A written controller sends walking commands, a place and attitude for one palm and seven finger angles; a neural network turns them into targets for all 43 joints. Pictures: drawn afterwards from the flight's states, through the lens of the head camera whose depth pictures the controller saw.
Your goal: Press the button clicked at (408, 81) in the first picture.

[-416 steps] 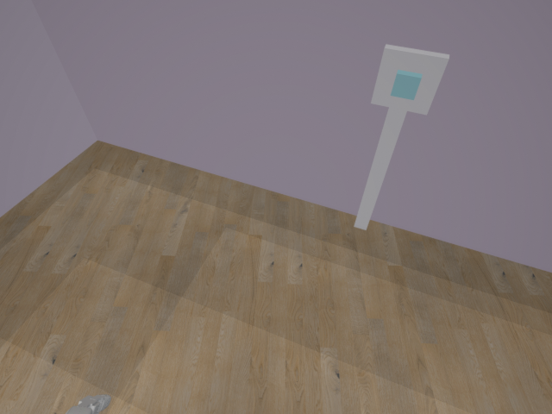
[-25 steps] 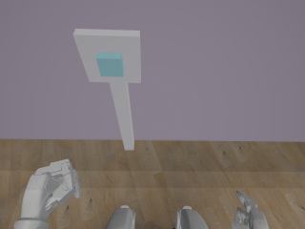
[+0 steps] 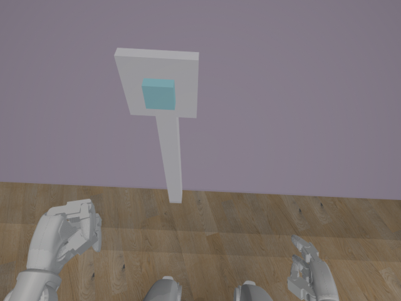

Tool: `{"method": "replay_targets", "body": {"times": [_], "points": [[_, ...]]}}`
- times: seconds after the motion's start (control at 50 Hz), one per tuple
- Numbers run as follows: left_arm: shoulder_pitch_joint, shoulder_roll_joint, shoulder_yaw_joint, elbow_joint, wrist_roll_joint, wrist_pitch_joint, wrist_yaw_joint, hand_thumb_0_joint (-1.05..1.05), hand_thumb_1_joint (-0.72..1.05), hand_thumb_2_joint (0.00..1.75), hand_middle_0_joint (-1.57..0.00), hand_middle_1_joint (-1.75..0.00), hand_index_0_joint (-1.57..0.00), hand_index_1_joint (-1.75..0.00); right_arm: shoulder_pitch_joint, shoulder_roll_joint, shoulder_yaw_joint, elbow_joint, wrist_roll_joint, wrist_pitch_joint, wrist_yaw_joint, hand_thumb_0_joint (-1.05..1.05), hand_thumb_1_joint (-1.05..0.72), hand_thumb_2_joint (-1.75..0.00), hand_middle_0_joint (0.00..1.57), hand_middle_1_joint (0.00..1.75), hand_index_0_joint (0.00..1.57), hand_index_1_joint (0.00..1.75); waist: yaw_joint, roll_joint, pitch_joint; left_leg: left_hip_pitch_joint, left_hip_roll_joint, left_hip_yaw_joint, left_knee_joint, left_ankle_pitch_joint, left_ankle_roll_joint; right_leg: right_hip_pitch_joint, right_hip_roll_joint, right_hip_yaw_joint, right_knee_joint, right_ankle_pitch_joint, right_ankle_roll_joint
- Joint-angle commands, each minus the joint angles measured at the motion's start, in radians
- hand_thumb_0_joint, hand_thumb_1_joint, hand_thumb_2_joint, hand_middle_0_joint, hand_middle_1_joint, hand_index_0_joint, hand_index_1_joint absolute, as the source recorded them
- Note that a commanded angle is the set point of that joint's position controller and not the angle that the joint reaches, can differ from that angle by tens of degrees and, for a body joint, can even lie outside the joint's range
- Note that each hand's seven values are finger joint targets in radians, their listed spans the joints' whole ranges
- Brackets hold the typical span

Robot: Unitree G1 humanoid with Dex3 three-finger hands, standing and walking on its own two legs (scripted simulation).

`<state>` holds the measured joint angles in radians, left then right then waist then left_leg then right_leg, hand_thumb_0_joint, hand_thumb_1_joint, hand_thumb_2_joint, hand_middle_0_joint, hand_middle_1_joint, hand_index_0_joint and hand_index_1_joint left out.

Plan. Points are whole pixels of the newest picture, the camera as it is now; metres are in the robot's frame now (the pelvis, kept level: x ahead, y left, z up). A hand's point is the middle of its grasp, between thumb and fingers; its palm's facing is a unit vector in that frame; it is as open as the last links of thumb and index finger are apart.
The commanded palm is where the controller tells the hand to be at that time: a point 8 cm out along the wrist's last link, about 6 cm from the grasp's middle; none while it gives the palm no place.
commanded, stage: raise the hand and make a fist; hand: left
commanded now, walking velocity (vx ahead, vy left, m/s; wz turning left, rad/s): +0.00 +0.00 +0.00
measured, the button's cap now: (159, 93) +0.55 +0.15 +0.07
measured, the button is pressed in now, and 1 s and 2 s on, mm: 0 0 0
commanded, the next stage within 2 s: aim a knuckle at the button in 0.52 s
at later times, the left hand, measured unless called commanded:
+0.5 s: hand (102, 226) +0.23 +0.19 +0.06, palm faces +0.02 -1.00 -0.05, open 3.1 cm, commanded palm +0.20 +0.25 +0.06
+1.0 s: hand (128, 194) +0.30 +0.16 +0.05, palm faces -0.01 -1.00 -0.03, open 3.1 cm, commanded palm +0.28 +0.22 +0.05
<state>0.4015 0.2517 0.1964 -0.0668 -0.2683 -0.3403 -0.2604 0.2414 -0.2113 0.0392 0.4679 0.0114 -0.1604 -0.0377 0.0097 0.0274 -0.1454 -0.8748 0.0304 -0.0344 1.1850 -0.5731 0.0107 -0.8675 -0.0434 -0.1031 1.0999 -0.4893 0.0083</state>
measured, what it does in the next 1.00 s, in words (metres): stands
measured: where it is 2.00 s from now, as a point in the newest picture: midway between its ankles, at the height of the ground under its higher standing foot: outside the picture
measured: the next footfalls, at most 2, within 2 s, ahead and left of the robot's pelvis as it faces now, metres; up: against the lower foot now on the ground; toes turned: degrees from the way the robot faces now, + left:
none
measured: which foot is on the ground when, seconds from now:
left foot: down 0.00-1.00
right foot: down 0.00-1.00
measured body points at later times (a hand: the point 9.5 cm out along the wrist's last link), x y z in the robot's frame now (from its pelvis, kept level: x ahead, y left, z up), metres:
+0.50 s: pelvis +0.00 -0.01 +0.00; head +0.07 +0.00 +0.45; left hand +0.22 +0.24 +0.06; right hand +0.18 -0.25 -0.07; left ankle +0.00 +0.11 -0.65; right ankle +0.03 -0.13 -0.65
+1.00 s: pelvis +0.00 -0.02 +0.00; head +0.07 -0.01 +0.44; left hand +0.29 +0.22 +0.05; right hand +0.16 -0.26 -0.09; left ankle +0.00 +0.11 -0.65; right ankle +0.03 -0.13 -0.65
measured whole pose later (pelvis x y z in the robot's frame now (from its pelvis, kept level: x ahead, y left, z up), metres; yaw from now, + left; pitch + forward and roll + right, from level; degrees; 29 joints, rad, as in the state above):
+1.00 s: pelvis +0.00 -0.02 +0.00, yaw +0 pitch +16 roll -2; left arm 0.05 0.24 0.19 0.21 -0.24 -0.33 -0.22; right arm 0.26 -0.25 0.03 0.52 0.01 -0.15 -0.04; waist -0.02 0.03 -0.14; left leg -0.89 0.04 -0.02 1.16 -0.55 -0.01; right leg -0.91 -0.04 -0.09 1.11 -0.48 -0.01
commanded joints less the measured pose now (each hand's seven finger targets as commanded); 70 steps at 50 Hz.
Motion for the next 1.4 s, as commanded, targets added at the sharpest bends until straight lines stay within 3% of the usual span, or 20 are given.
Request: {"method": "replay_targets", "body": {"times": [0.0, 0.12, 0.16, 0.22, 0.26, 0.52, 0.56, 0.6, 0.66, 0.68, 0.76, 0.8, 0.86, 0.9, 0.96, 1.02, 1.12, 1.16, 1.22, 1.38], "points": [[-0.049, 0.119, 0.087, -0.191, -0.027, -0.051, -0.009, 0.00, 0.90, 0.90, -1.30, -1.50, -1.30, -1.50, -0.013, -0.157, -0.078, -0.137, 0.008, -0.054, -0.014, 0.00, -0.90, -0.90, 0.20, 0.30, 0.20, 0.30, -0.010, 0.039, -0.209, 0.139, -0.033, -0.019, -0.227, 0.332, -0.009, 0.161, 0.071, 0.004, -0.127, 0.193, -0.037], [-0.066, 0.128, 0.107, -0.168, -0.042, -0.049, -0.017, 0.00, 0.90, 0.90, -1.30, -1.50, -1.30, -1.50, -0.006, -0.159, -0.081, -0.126, 0.010, -0.060, -0.016, 0.00, -0.90, -0.90, 0.20, 0.30, 0.20, 0.30, -0.008, 0.040, -0.216, 0.144, -0.037, -0.009, -0.231, 0.351, -0.007, 0.189, 0.067, 0.010, -0.141, 0.223, -0.035], [-0.054, 0.126, 0.105, -0.146, -0.047, -0.049, -0.022, 0.00, 0.90, 0.90, -1.30, -1.50, -1.30, -1.50, -0.012, -0.160, -0.084, -0.124, 0.011, -0.060, -0.016, 0.00, -0.90, -0.90, 0.20, 0.30, 0.20, 0.30, -0.008, 0.001, -0.212, 0.131, -0.038, -0.007, -0.223, 0.357, -0.003, 0.204, 0.070, 0.016, -0.144, 0.233, -0.035], [-0.059, 0.125, 0.101, -0.154, -0.042, -0.060, -0.020, 0.00, 0.90, 0.90, -1.30, -1.50, -1.30, -1.50, -0.009, -0.159, -0.086, -0.123, 0.011, -0.062, -0.013, 0.00, -0.90, -0.90, 0.20, 0.30, 0.20, 0.30, -0.005, 0.043, -0.210, 0.138, -0.040, 0.001, -0.228, 0.356, -0.005, 0.202, 0.063, 0.021, -0.146, 0.236, -0.034], [-0.059, 0.140, 0.114, -0.138, -0.040, -0.062, -0.014, 0.00, 0.90, 0.90, -1.30, -1.50, -1.30, -1.50, -0.008, -0.161, -0.087, -0.125, 0.008, -0.056, -0.013, 0.00, -0.90, -0.90, 0.20, 0.30, 0.20, 0.30, -0.005, 0.004, -0.200, 0.119, -0.039, 0.000, -0.225, 0.347, -0.002, 0.204, 0.067, 0.021, -0.145, 0.226, -0.034], [-0.077, 0.126, 0.098, -0.145, -0.040, -0.094, -0.014, 0.00, 0.90, 0.90, -1.30, -1.50, -1.30, -1.50, -0.008, -0.155, -0.084, -0.122, 0.011, -0.052, -0.015, 0.00, -0.90, -0.90, 0.20, 0.30, 0.20, 0.30, -0.016, 0.033, -0.206, 0.118, -0.042, 0.014, -0.210, 0.318, 0.003, 0.210, 0.059, 0.045, -0.161, 0.219, -0.029], [-0.088, 0.134, 0.104, -0.130, -0.047, -0.091, -0.019, 0.00, 0.90, 0.90, -1.30, -1.50, -1.30, -1.50, -0.010, -0.157, -0.083, -0.122, 0.009, -0.049, -0.018, 0.00, -0.90, -0.90, 0.20, 0.30, 0.20, 0.30, -0.020, -0.012, -0.197, 0.096, -0.042, 0.010, -0.204, 0.305, 0.006, 0.214, 0.063, 0.049, -0.162, 0.203, -0.028], [-0.089, 0.128, 0.101, -0.126, -0.045, -0.090, -0.024, 0.00, 0.90, 0.90, -1.30, -1.50, -1.30, -1.50, -0.012, -0.156, -0.082, -0.123, 0.011, -0.048, -0.018, 0.00, -0.90, -0.90, 0.20, 0.30, 0.20, 0.30, -0.017, 0.026, -0.197, 0.094, -0.044, 0.017, -0.202, 0.290, 0.005, 0.210, 0.057, 0.060, -0.171, 0.188, -0.027], [-0.228, 0.127, 0.070, -0.101, -0.036, -0.095, -0.022, 0.00, 0.90, 0.90, -1.30, -1.50, -1.30, -1.50, -0.007, -0.166, -0.073, -0.110, 0.008, -0.054, -0.024, 0.00, -0.90, -0.90, 0.20, 0.30, 0.20, 0.30, -0.049, -0.015, -0.160, 0.072, -0.038, 0.006, -0.185, 0.253, 0.009, 0.155, 0.061, 0.059, -0.166, 0.137, -0.026], [-0.272, 0.106, 0.050, -0.092, -0.033, -0.099, -0.022, 0.00, 0.90, 0.90, -1.30, -1.50, -1.30, -1.50, -0.009, -0.167, -0.071, -0.106, 0.008, -0.059, -0.024, 0.00, -0.90, -0.90, 0.20, 0.30, 0.20, 0.30, -0.051, 0.018, -0.165, 0.075, -0.040, 0.007, -0.184, 0.241, 0.008, 0.141, 0.057, 0.061, -0.165, 0.125, -0.026], [-0.355, 0.139, 0.068, -0.043, -0.021, -0.085, -0.008, 0.00, 0.90, 0.90, -1.30, -1.50, -1.30, -1.50, 0.002, -0.175, -0.072, -0.093, 0.007, -0.066, -0.027, 0.00, -0.90, -0.90, 0.20, 0.30, 0.20, 0.30, -0.043, -0.007, -0.228, 0.078, -0.038, 0.004, -0.181, 0.257, 0.009, 0.164, 0.057, 0.064, -0.154, 0.137, -0.027], [-0.369, 0.114, 0.044, -0.040, -0.011, -0.073, -0.002, 0.00, 0.90, 0.90, -1.30, -1.50, -1.30, -1.50, -0.001, -0.168, -0.070, -0.094, 0.008, -0.065, -0.022, 0.00, -0.90, -0.90, 0.20, 0.30, 0.20, 0.30, -0.033, 0.034, -0.261, 0.098, -0.042, 0.012, -0.189, 0.282, 0.009, 0.183, 0.051, 0.063, -0.149, 0.177, -0.027], [-0.390, 0.150, 0.083, 0.034, -0.002, -0.049, 0.021, 0.00, 0.90, 0.90, -1.30, -1.50, -1.30, -1.50, 0.006, -0.172, -0.069, -0.089, 0.007, -0.050, -0.019, 0.00, -0.90, -0.90, 0.20, 0.30, 0.20, 0.30, -0.029, -0.029, -0.246, 0.067, -0.039, 0.014, -0.195, 0.287, 0.008, 0.211, 0.054, 0.068, -0.156, 0.187, -0.025], [-0.470, 0.127, 0.060, 0.049, 0.009, -0.046, 0.036, 0.00, 0.90, 0.90, -1.30, -1.50, -1.30, -1.50, -0.003, -0.168, -0.067, -0.085, 0.006, -0.042, -0.015, 0.00, -0.90, -0.90, 0.20, 0.30, 0.20, 0.30, -0.035, 0.020, -0.239, 0.069, -0.041, 0.020, -0.199, 0.274, 0.007, 0.192, 0.047, 0.070, -0.157, 0.182, -0.024], [-0.542, 0.131, 0.066, 0.096, 0.017, -0.053, 0.061, 0.00, 0.90, 0.90, -1.30, -1.50, -1.30, -1.50, 0.004, -0.172, -0.069, -0.076, 0.004, -0.035, -0.014, 0.00, -0.90, -0.90, 0.20, 0.30, 0.20, 0.30, -0.039, -0.022, -0.256, 0.071, -0.037, 0.016, -0.204, 0.274, 0.007, 0.202, 0.050, 0.069, -0.156, 0.181, -0.024], [-0.561, 0.123, 0.062, 0.135, 0.030, -0.067, 0.073, 0.00, 0.90, 0.90, -1.30, -1.50, -1.30, -1.50, 0.013, -0.169, -0.072, -0.064, 0.002, -0.028, -0.008, 0.00, -0.90, -0.90, 0.20, 0.30, 0.20, 0.30, -0.032, 0.009, -0.282, 0.086, -0.039, 0.027, -0.206, 0.304, 0.005, 0.217, 0.046, 0.073, -0.153, 0.231, -0.025], [-0.696, 0.096, 0.020, 0.209, 0.051, -0.083, 0.083, 0.00, 0.90, 0.90, -1.30, -1.50, -1.30, -1.50, 0.023, -0.174, -0.074, -0.044, 0.000, -0.008, -0.002, 0.00, -0.90, -0.90, 0.20, 0.30, 0.20, 0.30, -0.057, 0.004, -0.274, 0.083, -0.036, 0.026, -0.205, 0.290, 0.005, 0.184, 0.045, 0.070, -0.148, 0.224, -0.024], [-0.762, 0.120, 0.037, 0.240, 0.058, -0.092, 0.096, 0.00, 0.90, 0.90, -1.30, -1.50, -1.30, -1.50, 0.028, -0.180, -0.076, -0.033, -0.002, -0.002, -0.003, 0.00, -0.90, -0.90, 0.20, 0.30, 0.20, 0.30, -0.062, -0.020, -0.274, 0.082, -0.032, 0.019, -0.205, 0.286, 0.005, 0.172, 0.047, 0.066, -0.143, 0.213, -0.026], [-0.819, 0.099, 0.021, 0.269, 0.071, -0.107, 0.112, 0.00, 0.90, 0.90, -1.30, -1.50, -1.30, -1.50, 0.038, -0.174, -0.078, -0.020, -0.005, 0.006, 0.000, 0.00, -0.90, -0.90, 0.20, 0.30, 0.20, 0.30, -0.061, 0.016, -0.321, 0.111, -0.032, 0.025, -0.203, 0.327, 0.001, 0.175, 0.044, 0.067, -0.131, 0.263, -0.027], [-0.980, 0.109, 0.036, 0.413, 0.105, -0.125, 0.160, 0.00, 0.90, 0.90, -1.30, -1.50, -1.30, -1.50, 0.065, -0.177, -0.081, 0.008, -0.014, 0.040, 0.012, 0.00, -0.90, -0.90, 0.20, 0.30, 0.20, 0.30, -0.073, -0.015, -0.347, 0.098, -0.030, 0.025, -0.194, 0.344, -0.002, 0.163, 0.047, 0.065, -0.114, 0.290, -0.026]]}}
